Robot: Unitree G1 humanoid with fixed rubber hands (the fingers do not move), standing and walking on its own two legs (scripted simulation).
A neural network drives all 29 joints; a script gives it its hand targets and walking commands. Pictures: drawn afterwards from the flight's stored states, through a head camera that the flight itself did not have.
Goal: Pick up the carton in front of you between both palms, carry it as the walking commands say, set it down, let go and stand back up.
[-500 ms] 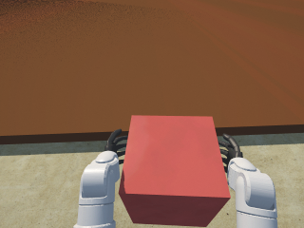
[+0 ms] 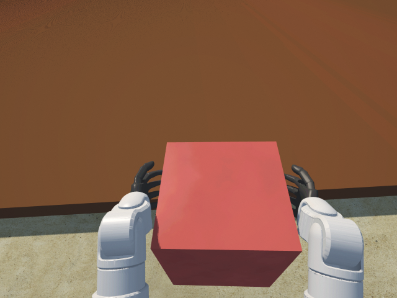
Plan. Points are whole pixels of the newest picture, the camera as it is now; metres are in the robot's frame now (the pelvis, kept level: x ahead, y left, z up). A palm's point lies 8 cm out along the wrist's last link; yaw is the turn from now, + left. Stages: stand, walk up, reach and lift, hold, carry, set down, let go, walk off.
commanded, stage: carry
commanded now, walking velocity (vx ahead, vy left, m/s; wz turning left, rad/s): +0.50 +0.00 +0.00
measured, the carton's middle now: (220, 218) +0.27 -0.01 +0.01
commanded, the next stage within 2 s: none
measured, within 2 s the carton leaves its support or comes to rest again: neither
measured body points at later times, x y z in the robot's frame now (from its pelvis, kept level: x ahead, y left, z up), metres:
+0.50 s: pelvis +0.32 +0.01 -0.01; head +0.34 +0.02 +0.44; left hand +0.70 +0.14 +0.16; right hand +0.67 -0.16 +0.17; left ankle +0.43 +0.07 -0.72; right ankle +0.11 -0.07 -0.67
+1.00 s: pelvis +0.67 -0.03 +0.00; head +0.75 -0.03 +0.44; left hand +1.09 +0.08 +0.14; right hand +1.05 -0.23 +0.13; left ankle +0.44 +0.09 -0.68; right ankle +0.71 -0.13 -0.62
